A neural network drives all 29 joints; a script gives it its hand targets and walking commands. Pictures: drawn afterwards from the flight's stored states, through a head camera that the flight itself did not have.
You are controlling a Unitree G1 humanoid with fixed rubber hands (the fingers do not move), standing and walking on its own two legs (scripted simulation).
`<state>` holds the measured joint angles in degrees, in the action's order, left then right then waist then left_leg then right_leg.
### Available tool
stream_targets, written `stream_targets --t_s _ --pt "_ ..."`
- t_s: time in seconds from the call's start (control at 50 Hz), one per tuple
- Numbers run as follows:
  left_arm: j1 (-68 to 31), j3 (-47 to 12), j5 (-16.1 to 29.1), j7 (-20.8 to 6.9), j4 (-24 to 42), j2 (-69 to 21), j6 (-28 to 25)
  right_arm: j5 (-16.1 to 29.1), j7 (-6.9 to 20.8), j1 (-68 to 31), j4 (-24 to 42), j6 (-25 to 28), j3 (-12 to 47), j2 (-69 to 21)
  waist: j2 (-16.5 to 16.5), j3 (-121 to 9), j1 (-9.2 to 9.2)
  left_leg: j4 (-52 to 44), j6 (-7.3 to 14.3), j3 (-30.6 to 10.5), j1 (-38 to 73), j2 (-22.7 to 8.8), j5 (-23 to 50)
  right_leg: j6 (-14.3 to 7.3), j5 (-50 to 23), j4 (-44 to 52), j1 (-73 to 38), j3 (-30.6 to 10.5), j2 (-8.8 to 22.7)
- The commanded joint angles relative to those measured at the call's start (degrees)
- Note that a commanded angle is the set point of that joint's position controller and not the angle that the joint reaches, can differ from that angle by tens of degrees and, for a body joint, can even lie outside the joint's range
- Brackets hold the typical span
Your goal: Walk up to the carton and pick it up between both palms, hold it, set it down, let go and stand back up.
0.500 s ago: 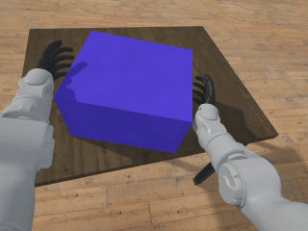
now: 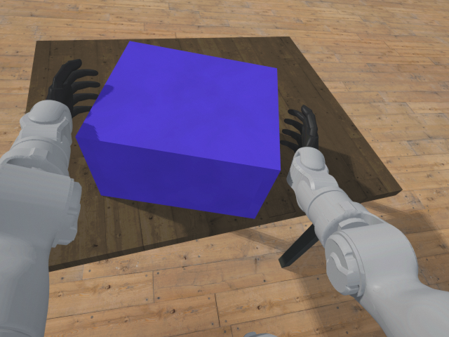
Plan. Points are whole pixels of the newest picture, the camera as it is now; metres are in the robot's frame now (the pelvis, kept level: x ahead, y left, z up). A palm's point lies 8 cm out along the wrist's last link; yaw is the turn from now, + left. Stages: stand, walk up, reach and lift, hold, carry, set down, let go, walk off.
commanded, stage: set down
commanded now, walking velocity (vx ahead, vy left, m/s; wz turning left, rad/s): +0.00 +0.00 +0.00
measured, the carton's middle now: (192, 129) +0.51 -0.04 +0.04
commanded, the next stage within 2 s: none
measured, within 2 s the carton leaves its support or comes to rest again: neither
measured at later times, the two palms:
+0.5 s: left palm (39, 97) +0.51 +0.20 +0.15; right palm (338, 129) +0.38 -0.26 +0.14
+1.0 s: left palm (17, 67) +0.52 +0.21 +0.19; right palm (352, 111) +0.38 -0.27 +0.18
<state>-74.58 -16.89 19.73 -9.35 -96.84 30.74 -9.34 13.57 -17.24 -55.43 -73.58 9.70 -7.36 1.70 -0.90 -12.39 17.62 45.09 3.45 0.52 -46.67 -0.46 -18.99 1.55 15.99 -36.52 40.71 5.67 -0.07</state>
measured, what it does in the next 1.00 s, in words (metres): stands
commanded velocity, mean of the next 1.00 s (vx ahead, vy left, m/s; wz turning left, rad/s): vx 0.00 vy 0.00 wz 0.00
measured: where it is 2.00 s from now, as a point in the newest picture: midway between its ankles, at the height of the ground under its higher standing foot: outside the picture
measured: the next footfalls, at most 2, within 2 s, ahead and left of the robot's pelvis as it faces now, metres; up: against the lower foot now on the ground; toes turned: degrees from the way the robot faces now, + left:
none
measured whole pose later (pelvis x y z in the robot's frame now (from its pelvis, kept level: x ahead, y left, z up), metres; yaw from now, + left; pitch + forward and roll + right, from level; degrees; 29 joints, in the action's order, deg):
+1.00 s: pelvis +0.00 +0.00 +0.02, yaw +1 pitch +14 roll -3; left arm -73.1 -22.1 27.4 -12.8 -88.2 40.1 -2.4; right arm 21.8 -14.5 -54.9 -59.6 -3.4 -0.7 10.4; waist 1.7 -9.0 19.3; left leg 34.1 3.8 1.5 -33.1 0.6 -14.7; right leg 1.1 12.1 -26.7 28.0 4.6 0.5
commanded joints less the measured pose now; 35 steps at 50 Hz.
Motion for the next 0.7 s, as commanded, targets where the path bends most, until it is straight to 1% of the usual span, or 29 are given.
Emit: stream_targets --t_s 0.0,0.02,0.04,0.08,0.1,0.12,0.14,0.16,0.18,0.22,0.24,0.26,0.28,0.3,0.32,0.34,0.38,0.4,0.42,0.46,0.5,0.52,0.54,0.56,0.58,0.6,0.64,0.66,0.68 --pt "-18.66 -1.46 1.23 -0.04 4.8 4.23 -1.6 0.09 0.6 -20.08 7.44 2.23 -0.4 11.45 -13.48 -29.0 1.43 -0.73 -8.29 -6.59 35.02 -1.41 30.26 -1.61 -19.73 2.07 3.49 2.02 -1.58" --pt "-18.04 -2.07 1.62 -0.3 4.35 3.69 -1.73 0.08 0.83 -19.52 6.92 1.94 -0.38 11.01 -12.83 -28.03 2.14 -0.81 -7.83 -6.61 34.61 -1.24 28.65 -1.78 -19.37 2.03 3.53 2.03 -1.36" --pt "-19.18 -2.36 2.24 -0.33 6.49 4.69 -2.31 0.34 1.05 -19.48 7.8 1.98 -0.44 11.91 -13.35 -29.79 2.22 -0.81 -7.84 -6.59 34.89 -1.03 28.84 -1.8 -20.29 1.9 3.26 1.87 -1.31" --pt "-21.02 -1.87 2.81 0.05 10.2 6.57 -3.59 0.86 1.7 -19.73 9.23 2.28 -0.39 11.9 -15.23 -32.17 1.49 -0.5 -8.31 -6.78 36.08 -1.03 29.97 -1.74 -19.72 1.37 4.3 1.79 -1.09" --pt "-21.06 -1.49 3.0 0.11 12.21 7.67 -4.02 1.6 2.09 -19.31 10.0 2.26 0.59 12.12 -15.59 -33.93 0.7 -0.14 -8.19 -6.55 36.86 -0.9 31.77 -1.74 -21.03 1.22 3.42 1.64 -1.02" --pt "-21.37 -1.94 3.15 0.13 12.3 8.12 -4.0 2.17 2.54 -19.06 9.0 1.81 0.67 12.96 -16.51 -33.97 1.27 -0.47 -8.36 -7.04 38.03 -1.26 32.17 -1.81 -20.01 1.15 3.87 1.73 -1.09" --pt "-21.65 -1.95 3.38 0.07 12.6 8.88 -3.94 2.72 2.98 -19.18 8.97 1.23 1.29 13.21 -16.6 -33.23 0.64 -0.66 -8.05 -7.03 37.93 -1.2 31.44 -2.04 -18.54 1.37 3.98 1.72 -0.93" --pt "-21.37 -2.67 3.83 -0.1 12.73 8.47 -3.77 3.14 3.37 -18.98 8.68 0.38 1.45 12.98 -15.98 -32.4 1.35 -0.73 -7.5 -7.19 37.2 -1.1 30.59 -2.37 -18.67 1.2 4.02 1.88 -0.89" --pt "-22.44 -2.52 4.19 -0.06 14.32 9.31 -4.01 3.54 3.59 -19.76 10.83 0.34 1.2 13.7 -16.87 -34.85 0.93 -0.83 -7.67 -6.9 37.61 -0.98 30.09 -2.21 -18.77 1.23 3.94 1.61 -0.67" --pt "-22.24 -2.94 5.07 -0.21 14.63 9.75 -4.0 3.95 3.83 -19.96 12.64 -0.23 1.85 13.47 -16.1 -36.88 1.01 -0.37 -6.85 -6.33 36.73 -0.22 28.59 -2.11 -20.48 0.74 2.7 1.22 -0.37" --pt "-21.56 -2.98 4.88 -0.4 14.09 9.95 -3.61 4.09 3.89 -19.37 11.98 -0.84 1.96 13.81 -15.78 -36.01 1.36 -0.38 -6.49 -6.32 36.36 -0.08 27.84 -2.2 -20.68 0.47 2.02 1.23 -0.39" --pt "-22.62 -2.93 4.99 -0.51 15.56 10.7 -3.48 4.56 3.85 -19.92 13.65 -0.97 2.19 14.21 -16.57 -36.95 0.88 -0.55 -6.48 -5.82 36.44 0.16 27.75 -2.21 -20.66 0.76 1.14 1.08 -0.36" --pt "-22.77 -3.95 5.29 -0.65 14.96 10.54 -2.92 4.86 3.94 -20.32 13.01 -1.78 1.76 14.71 -16.56 -36.23 1.9 -0.69 -6.17 -6.2 36.12 0.23 26.37 -2.42 -20.44 0.56 1.36 1.21 -0.3" --pt "-22.51 -4.16 5.43 -0.95 14.17 10.73 -2.19 5.29 3.98 -20.78 13.54 -2.54 2.38 15.01 -16.41 -34.83 1.61 -0.8 -5.91 -6.04 36.0 0.34 25.83 -2.66 -20.48 0.74 0.79 1.08 -0.25" --pt "-23.01 -5.02 5.94 -1.13 13.89 10.47 -1.73 5.11 3.88 -21.33 13.37 -2.85 1.51 15.78 -16.65 -34.01 2.62 -0.95 -6.22 -6.32 36.63 0.11 25.44 -2.63 -19.87 0.94 1.84 1.2 -0.3" --pt "-22.97 -5.15 6.24 -1.33 13.45 10.96 -1.29 5.04 3.86 -21.7 14.04 -3.45 1.63 16.38 -15.76 -34.11 2.42 -1.19 -5.81 -6.21 36.83 0.27 24.55 -2.64 -19.55 1.22 1.56 1.25 -0.28" --pt "-22.43 -5.87 6.28 -1.76 11.52 10.91 -0.24 4.88 3.8 -21.71 13.52 -4.74 1.53 16.76 -14.81 -30.7 3.35 -1.8 -5.27 -6.08 35.47 0.63 22.66 -2.66 -19.95 1.48 0.08 1.05 -0.07" --pt "-22.57 -5.82 6.48 -1.85 12.77 11.2 -0.16 5.21 3.68 -21.59 14.46 -5.07 1.88 16.62 -13.98 -30.47 3.08 -2.19 -4.94 -5.78 35.37 0.87 21.67 -2.41 -20.12 1.87 -0.71 0.82 0.03" --pt "-23.4 -6.48 6.99 -1.97 11.67 11.25 -0.1 4.95 3.65 -22.1 14.28 -5.49 1.52 16.67 -13.79 -29.92 3.75 -2.82 -4.77 -6.11 34.85 0.79 19.87 -2.42 -19.12 2.01 -0.61 0.9 0.15" --pt "-23.91 -7.58 7.63 -2.26 8.68 11.44 0.78 4.65 3.8 -23.08 13.17 -7.23 1.36 16.82 -13.29 -25.34 4.32 -4.1 -4.14 -6.45 33.16 0.68 15.66 -2.85 -15.98 2.67 -0.26 0.75 0.53" --pt "-24.52 -7.88 8.5 -2.41 8.69 11.75 0.91 5.02 3.87 -24.06 15.16 -8.09 2.28 16.4 -12.17 -25.57 3.77 -4.77 -3.2 -6.01 31.61 1.13 13.8 -2.88 -16.5 3.02 -2.05 0.13 1.01" --pt "-25.73 -7.82 8.71 -2.16 11.03 12.41 0.72 5.48 3.73 -24.49 16.63 -8.06 1.95 16.88 -13.07 -27.71 3.89 -4.82 -3.64 -6.07 32.45 1.2 15.21 -2.67 -18.44 2.95 -2.7 0.05 0.94" --pt "-25.16 -7.17 8.36 -2.05 10.55 12.89 0.97 5.93 3.79 -23.94 16.45 -8.41 2.67 16.75 -13.4 -27.61 3.26 -4.95 -3.63 -6.03 33.46 1.34 16.29 -2.77 -18.9 3.31 -3.47 -0.01 0.94" --pt "-24.56 -8.06 8.21 -2.38 8.14 12.07 1.62 5.66 3.82 -23.46 13.81 -9.0 2.54 16.75 -13.13 -25.26 4.57 -5.08 -3.59 -6.61 34.3 0.95 17.28 -2.87 -19.07 3.24 -2.7 0.52 0.73" --pt "-22.62 -7.93 7.99 -2.79 7.53 11.94 2.11 6.12 4.01 -22.29 12.84 -9.61 3.88 16.46 -11.95 -23.93 3.9 -5.41 -3.04 -6.77 35.11 0.85 18.14 -3.03 -19.3 3.57 -3.3 0.69 0.69" --pt "-23.74 -8.23 8.41 -3.08 7.56 12.32 2.18 6.3 3.9 -23.14 13.52 -9.82 3.71 16.74 -11.27 -23.99 4.42 -5.93 -2.96 -7.02 35.34 0.78 17.88 -2.82 -19.59 4.08 -3.11 0.65 0.79" --pt "-24.83 -8.4 9.51 -2.97 10.24 13.27 1.82 6.93 3.73 -23.78 16.82 -9.9 3.94 16.91 -11.3 -27.25 4.12 -6.24 -2.78 -6.8 35.98 1.0 18.53 -2.86 -20.74 4.56 -4.02 0.49 0.76" --pt "-26.69 -7.03 9.18 -2.52 13.72 14.96 1.6 7.13 3.48 -24.5 19.43 -9.42 3.79 17.43 -13.21 -30.27 2.94 -6.17 -3.59 -6.11 37.88 1.14 21.1 -2.72 -21.93 5.37 -4.46 0.14 0.69" --pt "-25.36 -7.18 8.54 -2.47 12.28 14.32 2.41 6.88 3.43 -23.42 17.57 -9.89 3.38 17.97 -13.48 -29.36 4.13 -6.24 -3.78 -6.53 39.32 0.95 22.28 -2.93 -22.41 5.65 -4.6 0.58 0.33"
